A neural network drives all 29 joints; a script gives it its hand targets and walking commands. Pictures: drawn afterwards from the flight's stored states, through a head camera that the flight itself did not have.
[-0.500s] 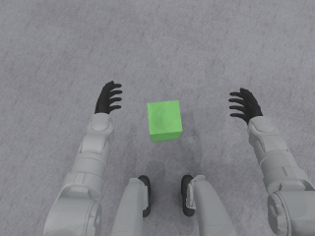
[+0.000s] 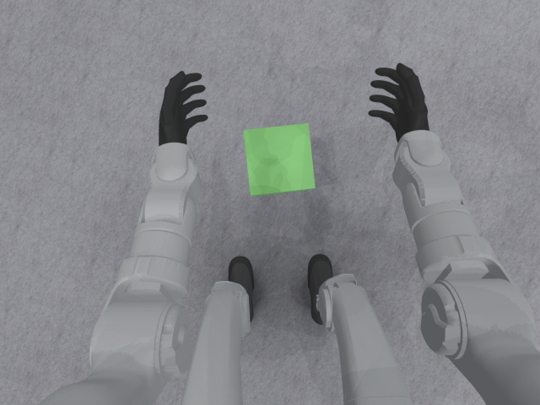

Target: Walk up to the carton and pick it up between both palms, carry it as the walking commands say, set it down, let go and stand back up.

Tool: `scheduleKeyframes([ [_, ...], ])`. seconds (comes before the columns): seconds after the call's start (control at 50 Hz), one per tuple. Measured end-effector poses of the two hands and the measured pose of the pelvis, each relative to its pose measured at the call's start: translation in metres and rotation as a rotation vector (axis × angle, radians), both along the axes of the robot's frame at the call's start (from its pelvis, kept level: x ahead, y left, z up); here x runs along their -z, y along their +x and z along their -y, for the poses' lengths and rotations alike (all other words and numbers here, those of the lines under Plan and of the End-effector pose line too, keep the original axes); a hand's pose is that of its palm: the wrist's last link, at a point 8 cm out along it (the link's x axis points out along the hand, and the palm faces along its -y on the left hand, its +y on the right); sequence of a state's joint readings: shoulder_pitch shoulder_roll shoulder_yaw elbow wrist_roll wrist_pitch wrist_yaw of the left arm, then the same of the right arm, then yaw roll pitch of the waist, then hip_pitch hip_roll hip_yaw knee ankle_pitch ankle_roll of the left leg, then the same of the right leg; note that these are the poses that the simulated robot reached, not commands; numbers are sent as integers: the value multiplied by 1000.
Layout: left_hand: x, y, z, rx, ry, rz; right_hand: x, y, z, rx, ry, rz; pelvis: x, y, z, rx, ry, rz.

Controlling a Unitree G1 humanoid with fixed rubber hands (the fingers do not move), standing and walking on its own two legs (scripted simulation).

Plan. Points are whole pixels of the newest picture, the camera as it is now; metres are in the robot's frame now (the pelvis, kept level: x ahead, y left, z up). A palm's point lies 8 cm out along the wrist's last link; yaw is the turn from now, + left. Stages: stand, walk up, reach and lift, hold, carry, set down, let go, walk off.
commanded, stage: reach and lift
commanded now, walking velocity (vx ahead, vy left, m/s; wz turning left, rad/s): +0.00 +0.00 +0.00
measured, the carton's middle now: (277, 165) +0.45 -0.01 -0.54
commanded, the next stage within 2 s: none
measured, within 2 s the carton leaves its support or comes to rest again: neither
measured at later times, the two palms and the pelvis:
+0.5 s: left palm (220, 158) +0.45 +0.10 -0.30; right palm (362, 154) +0.44 -0.17 -0.32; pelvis -0.08 -0.01 -0.13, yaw +1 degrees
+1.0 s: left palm (219, 161) +0.45 +0.12 -0.40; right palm (343, 161) +0.44 -0.15 -0.42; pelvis -0.10 -0.01 -0.23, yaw +1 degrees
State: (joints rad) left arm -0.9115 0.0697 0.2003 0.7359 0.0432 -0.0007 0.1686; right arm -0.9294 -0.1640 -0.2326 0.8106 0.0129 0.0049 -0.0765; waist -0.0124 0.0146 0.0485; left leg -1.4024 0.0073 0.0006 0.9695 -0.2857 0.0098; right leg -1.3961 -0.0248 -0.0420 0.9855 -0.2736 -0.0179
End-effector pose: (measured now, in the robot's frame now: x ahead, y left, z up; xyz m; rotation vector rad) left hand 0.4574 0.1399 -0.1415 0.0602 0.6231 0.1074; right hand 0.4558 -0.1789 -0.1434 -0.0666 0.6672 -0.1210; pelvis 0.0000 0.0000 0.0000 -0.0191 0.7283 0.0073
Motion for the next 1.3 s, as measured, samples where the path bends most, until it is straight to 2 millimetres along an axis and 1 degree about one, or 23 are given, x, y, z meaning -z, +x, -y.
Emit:
scheduleKeyframes([
  [0.06, -4, 2, -4, 0, -6, 23, -5, 2, 3, 23, -12, 29, 5, -3, -5, -3, -5, -35],
  [0.1, -1, 1, -3, 12, 0, 33, 3, -4, 3, 27, -9, 10, 10, -7, -7, -2, -8, -53],
  [0.16, 15, -5, 1, 46, 22, 17, 30, -23, 2, 8, -3, -58, 20, -16, -9, -2, -13, -76],
  [0.24, 55, -19, 11, 69, 24, -39, 73, -47, 3, -1, 2, -120, 40, -31, -8, -1, -13, -106],
  [0.3, 86, -26, 18, 62, 21, -59, 106, -55, 1, 0, 6, -131, 60, -44, -5, -1, -9, -111],
  [0.34, 105, -27, 23, 38, 11, -62, 126, -54, -1, 3, 11, -126, 75, -54, -2, -1, -5, -105],
  [0.4, 129, -23, 32, 6, -13, -55, 150, -42, -6, 30, 36, -97, 99, -66, 3, -2, 3, -82],
  [0.48, 154, -14, 37, -28, -21, -26, 172, -20, -13, 52, 58, -43, 126, -78, 10, -2, 18, -16],
  [0.54, 172, -10, 33, -52, -7, -18, 188, -11, -14, 53, 51, -21, 141, -83, 15, -2, 28, 39],
  [0.6, 191, -12, 24, -79, 2, -28, 209, -13, -13, 58, 41, -34, 153, -85, 18, -2, 36, 79],
  [0.66, 210, -16, 14, -105, 3, -40, 233, -22, -12, 63, 41, -67, 163, -87, 21, -1, 41, 111],
  [0.72, 227, -20, 8, -123, -15, -44, 254, -31, -14, 57, 46, -89, 173, -89, 21, -1, 42, 135],
  [0.78, 237, -20, 8, -129, -50, -38, 263, -31, -21, 42, 55, -87, 186, -91, 19, -1, 39, 142],
  [0.9, 242, -10, 16, -84, -77, -40, 257, -21, -28, 17, 50, -43, 211, -98, 13, -2, 26, 177],
  [0.98, 255, -6, 19, -20, -41, -78, 268, -17, -28, -22, 31, -84, 225, -97, 9, -2, 17, 144],
  [1.02, 264, -6, 19, 5, -27, -85, 278, -18, -28, -35, 29, -107, 230, -96, 7, -2, 14, 129],
  [1.06, 277, -7, 20, 21, -23, -94, 293, -23, -27, -38, 32, -131, 235, -95, 7, -2, 12, 113],
  [1.18, 330, -16, 20, 21, -29, -164, 345, -36, -26, -39, 35, -194, 249, -91, 7, -2, 12, 65],
  [1.2, 336, -15, 19, 11, -34, -177, 351, -34, -23, -36, 30, -202, 251, -91, 7, -2, 13, 66],
  [1.24, 338, -5, 17, -24, -51, -148, 352, -21, -14, -9, 20, -162, 254, -91, 8, -2, 15, 77],
  [1.3, 337, 4, 15, -76, -74, -100, 340, -1, -4, 37, 30, -51, 262, -91, 10, -2, 20, 90],
])
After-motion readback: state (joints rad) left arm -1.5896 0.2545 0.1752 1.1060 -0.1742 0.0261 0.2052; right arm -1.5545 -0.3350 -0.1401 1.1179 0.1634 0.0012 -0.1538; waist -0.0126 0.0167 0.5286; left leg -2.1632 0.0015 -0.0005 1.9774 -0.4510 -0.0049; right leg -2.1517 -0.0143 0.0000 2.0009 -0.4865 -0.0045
